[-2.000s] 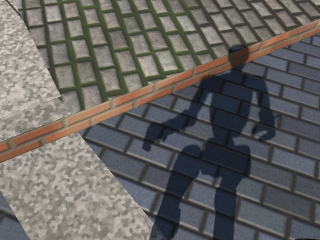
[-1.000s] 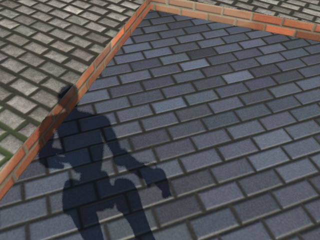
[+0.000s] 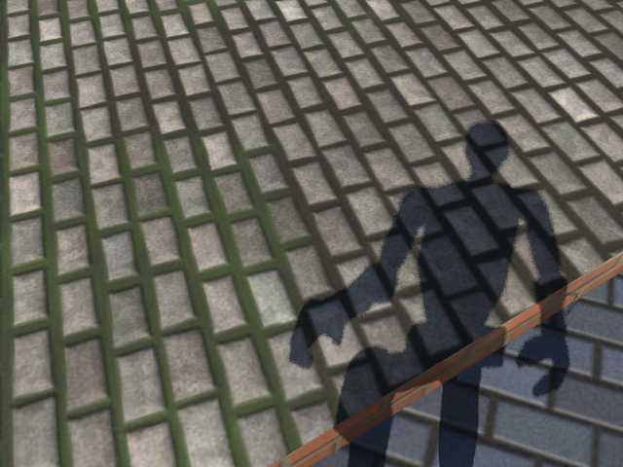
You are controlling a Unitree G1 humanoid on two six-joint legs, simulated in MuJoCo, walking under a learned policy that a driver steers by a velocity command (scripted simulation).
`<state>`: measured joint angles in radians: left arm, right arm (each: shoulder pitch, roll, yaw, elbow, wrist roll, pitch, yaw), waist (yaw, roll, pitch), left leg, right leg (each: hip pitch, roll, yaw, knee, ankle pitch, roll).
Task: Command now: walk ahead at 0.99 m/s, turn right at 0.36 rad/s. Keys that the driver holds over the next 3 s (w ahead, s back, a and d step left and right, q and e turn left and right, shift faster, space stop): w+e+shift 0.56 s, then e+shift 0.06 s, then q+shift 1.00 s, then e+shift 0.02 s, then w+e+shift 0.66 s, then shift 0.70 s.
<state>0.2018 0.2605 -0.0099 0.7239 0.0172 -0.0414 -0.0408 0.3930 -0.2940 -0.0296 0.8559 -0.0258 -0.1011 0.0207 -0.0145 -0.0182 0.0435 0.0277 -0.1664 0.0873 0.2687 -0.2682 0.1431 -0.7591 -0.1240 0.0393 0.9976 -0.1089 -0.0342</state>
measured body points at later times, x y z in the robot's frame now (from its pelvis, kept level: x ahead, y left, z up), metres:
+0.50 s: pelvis +0.46 -0.07 +0.01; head +0.48 -0.08 +0.46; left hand +0.48 +0.20 -0.12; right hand +0.68 -0.31 +0.01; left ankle +0.65 +0.01 -0.50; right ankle +0.33 -0.08 -0.73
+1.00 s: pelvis +0.82 -0.20 +0.13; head +0.85 -0.23 +0.58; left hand +1.15 -0.17 +0.09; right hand +0.68 -0.46 +0.01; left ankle +0.76 -0.02 -0.53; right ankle +0.88 -0.34 -0.59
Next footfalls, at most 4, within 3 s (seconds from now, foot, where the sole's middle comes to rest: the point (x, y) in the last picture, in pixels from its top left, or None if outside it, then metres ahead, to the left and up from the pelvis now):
0.18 right None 0.37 -0.09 -0.77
0.58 left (342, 307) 0.78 -0.04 -0.63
0.94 right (477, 253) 0.92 -0.36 -0.63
1.36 left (364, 226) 1.01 -0.10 -0.63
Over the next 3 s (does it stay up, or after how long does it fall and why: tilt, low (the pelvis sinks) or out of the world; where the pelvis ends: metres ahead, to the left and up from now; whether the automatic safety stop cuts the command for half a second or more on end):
stays up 1.52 -0.24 0.14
